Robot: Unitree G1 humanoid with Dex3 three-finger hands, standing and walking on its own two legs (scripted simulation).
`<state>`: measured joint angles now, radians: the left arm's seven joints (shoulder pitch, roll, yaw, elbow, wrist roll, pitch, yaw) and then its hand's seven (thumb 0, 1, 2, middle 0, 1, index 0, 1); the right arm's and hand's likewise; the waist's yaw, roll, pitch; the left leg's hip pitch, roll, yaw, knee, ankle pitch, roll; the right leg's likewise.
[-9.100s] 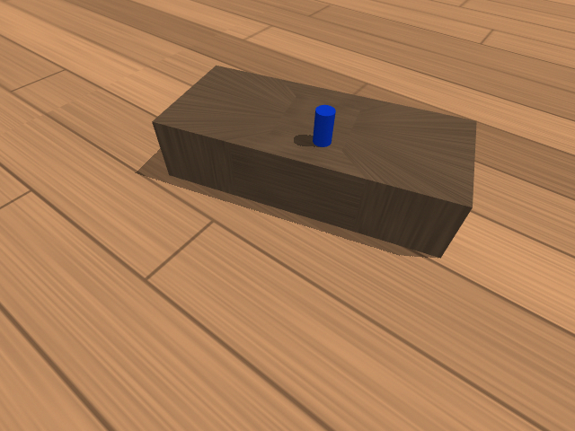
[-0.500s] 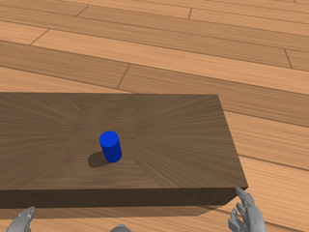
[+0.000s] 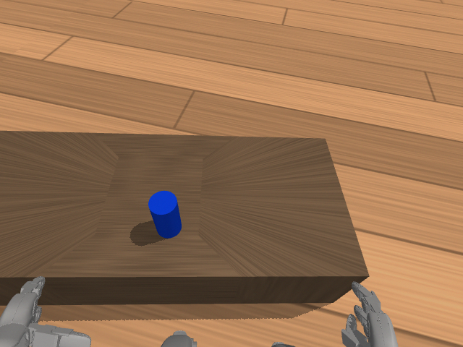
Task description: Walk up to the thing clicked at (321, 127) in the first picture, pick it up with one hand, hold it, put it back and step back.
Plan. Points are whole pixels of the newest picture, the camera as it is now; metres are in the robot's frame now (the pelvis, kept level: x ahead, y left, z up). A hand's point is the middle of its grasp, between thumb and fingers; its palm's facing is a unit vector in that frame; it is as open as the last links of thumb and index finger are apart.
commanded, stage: go down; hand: left
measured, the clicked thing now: (166, 215) +0.52 +0.18 -0.30
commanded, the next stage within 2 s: none
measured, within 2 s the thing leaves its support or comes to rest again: neither
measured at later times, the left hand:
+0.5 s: hand (57, 233) +0.33 +0.33 -0.04, palm faces +0.13 -0.98 -0.16, open 17.6 cm
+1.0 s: hand (50, 206) +0.38 +0.35 -0.02, palm faces +0.15 -0.98 -0.11, open 17.4 cm
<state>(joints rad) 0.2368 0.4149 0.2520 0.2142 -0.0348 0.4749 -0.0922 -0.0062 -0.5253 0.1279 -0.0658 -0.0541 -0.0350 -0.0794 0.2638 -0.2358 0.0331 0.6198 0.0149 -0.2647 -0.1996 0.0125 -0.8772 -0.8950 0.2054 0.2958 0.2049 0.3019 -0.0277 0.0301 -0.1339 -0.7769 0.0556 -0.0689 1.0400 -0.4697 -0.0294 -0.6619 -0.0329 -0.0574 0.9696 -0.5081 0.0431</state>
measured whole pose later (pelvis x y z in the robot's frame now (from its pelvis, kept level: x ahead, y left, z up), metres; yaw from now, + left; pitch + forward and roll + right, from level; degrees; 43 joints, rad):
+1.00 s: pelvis -0.01 +0.01 -0.02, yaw -3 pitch +21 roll -4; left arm -0.56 0.75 0.61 1.15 -0.06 -0.24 -0.47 -0.01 -0.50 0.08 -0.05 -0.02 -0.03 -0.04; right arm 0.28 -0.30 0.04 0.68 -0.04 -0.15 -0.10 0.01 -0.90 -0.90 0.20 0.30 0.20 0.30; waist -0.09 -0.02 -0.08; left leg -1.03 0.08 -0.05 1.13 -0.47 -0.02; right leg -0.93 -0.01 -0.02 1.06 -0.49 0.05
